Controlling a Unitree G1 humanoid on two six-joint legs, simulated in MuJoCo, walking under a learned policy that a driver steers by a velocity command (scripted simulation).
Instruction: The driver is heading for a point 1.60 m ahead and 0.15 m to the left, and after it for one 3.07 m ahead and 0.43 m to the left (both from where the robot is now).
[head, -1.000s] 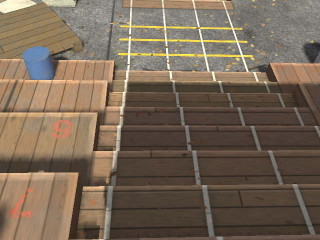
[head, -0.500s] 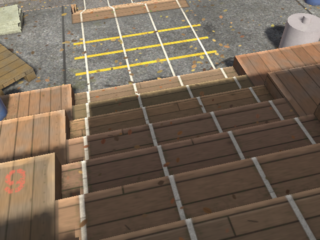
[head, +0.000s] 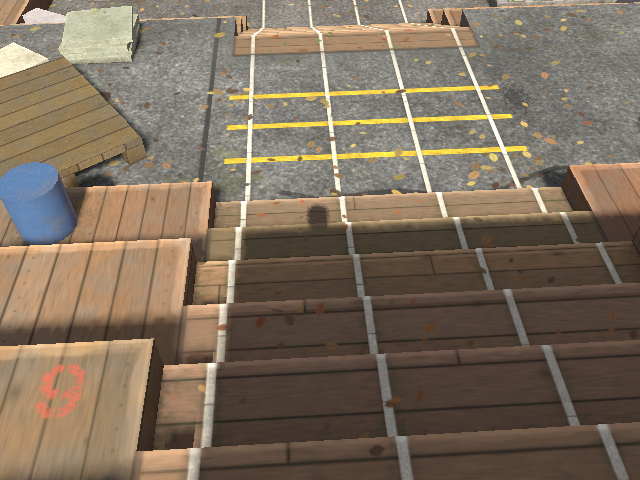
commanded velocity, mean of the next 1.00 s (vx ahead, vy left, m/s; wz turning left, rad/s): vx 0.14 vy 0.00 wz -0.17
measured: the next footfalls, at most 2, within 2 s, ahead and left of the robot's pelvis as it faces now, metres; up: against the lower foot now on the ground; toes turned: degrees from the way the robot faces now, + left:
left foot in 0.10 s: +0.24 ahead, +0.15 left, -0.15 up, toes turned -5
right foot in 0.54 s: +0.29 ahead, -0.06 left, -0.15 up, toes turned -8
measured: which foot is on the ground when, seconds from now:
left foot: up 0.00-0.08, down 0.10-1.00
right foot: down 0.00-0.12, up 0.14-0.52, down 0.54-1.00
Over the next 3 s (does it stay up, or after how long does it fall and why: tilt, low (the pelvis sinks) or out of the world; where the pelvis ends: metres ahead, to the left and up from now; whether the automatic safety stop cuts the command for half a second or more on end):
stays up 1.08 -0.08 -0.46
